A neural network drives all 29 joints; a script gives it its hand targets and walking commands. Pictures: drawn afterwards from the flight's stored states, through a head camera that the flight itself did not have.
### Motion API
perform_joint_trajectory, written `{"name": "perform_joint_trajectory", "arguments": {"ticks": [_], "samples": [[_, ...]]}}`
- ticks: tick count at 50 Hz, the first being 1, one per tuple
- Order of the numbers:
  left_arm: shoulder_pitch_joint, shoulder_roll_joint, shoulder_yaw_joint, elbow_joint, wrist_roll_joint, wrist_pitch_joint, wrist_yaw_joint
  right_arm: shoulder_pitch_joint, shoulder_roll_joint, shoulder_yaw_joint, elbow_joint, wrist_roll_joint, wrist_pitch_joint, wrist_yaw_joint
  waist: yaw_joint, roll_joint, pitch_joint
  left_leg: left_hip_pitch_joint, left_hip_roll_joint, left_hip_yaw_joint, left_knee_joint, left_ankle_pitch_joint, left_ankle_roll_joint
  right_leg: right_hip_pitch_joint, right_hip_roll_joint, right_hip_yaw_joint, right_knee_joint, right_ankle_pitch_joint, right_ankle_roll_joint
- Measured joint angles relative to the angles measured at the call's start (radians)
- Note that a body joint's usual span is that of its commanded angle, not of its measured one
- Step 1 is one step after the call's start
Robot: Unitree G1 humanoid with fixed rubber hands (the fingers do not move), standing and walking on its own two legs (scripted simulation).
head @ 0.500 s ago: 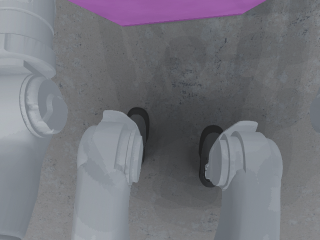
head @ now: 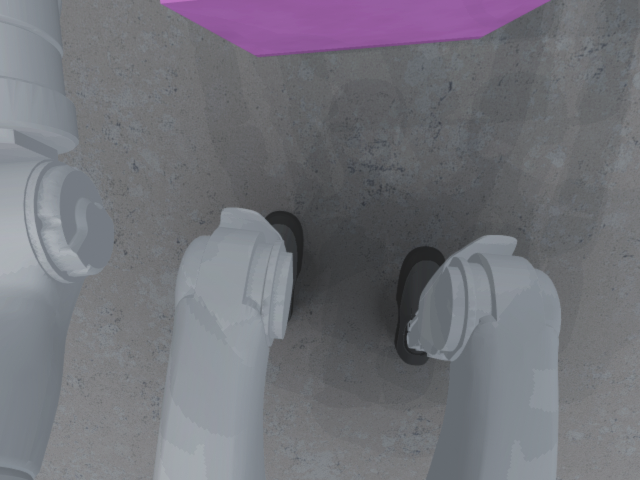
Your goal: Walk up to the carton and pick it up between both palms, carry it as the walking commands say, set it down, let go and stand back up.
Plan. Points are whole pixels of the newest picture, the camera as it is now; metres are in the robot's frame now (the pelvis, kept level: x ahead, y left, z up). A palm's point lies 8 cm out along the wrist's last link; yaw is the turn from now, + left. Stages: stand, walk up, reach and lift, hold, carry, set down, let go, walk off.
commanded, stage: set down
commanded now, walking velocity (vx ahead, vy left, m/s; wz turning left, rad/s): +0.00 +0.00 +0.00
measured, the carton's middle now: out of the picture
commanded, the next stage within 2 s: let go in 0.96 s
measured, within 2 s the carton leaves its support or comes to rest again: neither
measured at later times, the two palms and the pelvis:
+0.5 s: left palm out of the picture +0.57 +0.29 +0.02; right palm out of the picture +0.63 -0.19 +0.02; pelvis -0.02 +0.01 +0.13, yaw -1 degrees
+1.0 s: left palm out of the picture +0.56 +0.28 +0.15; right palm out of the picture +0.63 -0.19 +0.17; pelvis +0.02 +0.00 +0.26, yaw +0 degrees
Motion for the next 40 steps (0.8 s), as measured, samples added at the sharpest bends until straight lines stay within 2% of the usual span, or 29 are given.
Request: {"name": "perform_joint_trajectory", "arguments": {"ticks": [3, 6, 9, 11, 14, 16, 17, 18, 19, 22, 33, 40], "samples": [[0.004, 0.016, 0.013, -0.006, 0.009, 0.019, -0.009, 0.009, -0.007, -0.014, -0.023, -0.009, 0.021, 0.002, -0.002, -0.002, -0.002, 0.051, -0.005, 0.001, -0.049, 0.004, -0.004, 0.048, -0.004, 0.001, -0.045, 0.003, -0.004], [0.026, 0.026, 0.028, 0.01, 0.016, 0.039, -0.028, 0.014, -0.01, -0.006, 0.005, -0.002, 0.039, 0.007, 0.0, 0.001, -0.026, 0.083, -0.008, 0.0, -0.101, 0.017, -0.006, 0.077, -0.007, 0.003, -0.096, 0.017, -0.005], [0.036, 0.037, 0.03, -0.086, -0.004, 0.055, -0.036, 0.017, -0.009, -0.018, -0.071, -0.003, 0.055, 0.003, -0.003, 0.005, 0.002, 0.134, -0.014, -0.002, -0.158, 0.038, -0.006, 0.129, -0.007, 0.006, -0.152, 0.038, -0.004], [0.007, 0.051, 0.026, -0.015, 0.005, 0.066, -0.045, -0.002, 0.0, -0.043, 0.002, -0.027, 0.064, 0.011, -0.006, -0.003, -0.052, 0.112, -0.015, -0.006, -0.193, 0.06, -0.005, 0.107, -0.007, 0.004, -0.19, 0.06, -0.001], [-0.025, 0.057, 0.011, -0.092, -0.006, 0.098, -0.045, -0.021, -0.024, -0.048, -0.079, -0.015, 0.088, 0.021, -0.002, -0.002, 0.013, 0.182, -0.012, -0.013, -0.25, 0.079, -0.004, 0.177, -0.002, 0.0, -0.256, 0.088, 0.001], [-0.059, 0.054, 0.013, 0.005, 0.006, 0.111, -0.051, -0.05, -0.031, -0.062, 0.008, -0.026, 0.098, 0.035, 0.002, -0.004, -0.027, 0.171, -0.011, -0.015, -0.287, 0.097, -0.001, 0.166, 0.0, -0.001, -0.296, 0.11, 0.003], [-0.062, 0.052, 0.01, 0.0, 0.005, 0.133, -0.05, -0.058, -0.036, -0.062, 0.01, -0.024, 0.114, 0.041, 0.003, -0.002, -0.02, 0.187, -0.01, -0.015, -0.306, 0.104, 0.001, 0.182, 0.0, 0.0, -0.317, 0.119, 0.005], [-0.053, 0.047, 0.004, -0.053, 0.0, 0.146, -0.047, -0.056, -0.043, -0.059, -0.023, -0.017, 0.121, 0.045, 0.003, 0.0, 0.008, 0.218, -0.009, -0.014, -0.327, 0.109, 0.002, 0.213, 0.001, 0.001, -0.34, 0.126, 0.006], [-0.039, 0.037, 0.004, -0.093, 0.001, 0.143, -0.044, -0.043, -0.046, -0.059, -0.049, -0.013, 0.118, 0.049, 0.004, 0.001, 0.009, 0.232, -0.008, -0.015, -0.348, 0.114, 0.004, 0.226, 0.003, 0.002, -0.363, 0.133, 0.008], [-0.058, 0.03, 0.025, -0.068, 0.014, 0.158, -0.035, -0.056, -0.055, -0.064, -0.025, -0.016, 0.131, 0.061, 0.008, -0.001, 0.0, 0.261, -0.003, -0.009, -0.405, 0.131, 0.009, 0.252, 0.006, 0.009, -0.422, 0.156, 0.011], [0.003, 0.025, 0.015, -0.152, 0.007, 0.189, -0.041, -0.009, -0.077, -0.091, -0.067, -0.037, 0.137, 0.101, 0.007, 0.001, -0.001, 0.455, -0.006, -0.01, -0.651, 0.185, 0.01, 0.442, -0.001, 0.015, -0.67, 0.216, 0.009], [0.068, 0.005, 0.044, -0.2, 0.031, 0.16, -0.051, 0.044, -0.057, -0.113, -0.104, -0.044, 0.11, 0.105, 0.003, -0.015, -0.002, 0.622, -0.002, -0.009, -0.836, 0.227, 0.003, 0.6, 0.001, 0.022, -0.849, 0.263, 0.0]]}}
